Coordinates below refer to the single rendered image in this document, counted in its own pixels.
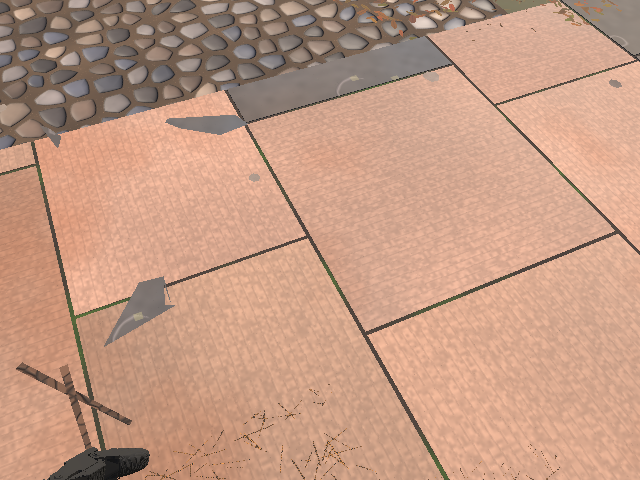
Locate robot left hand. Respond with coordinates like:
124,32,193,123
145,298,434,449
43,447,150,480

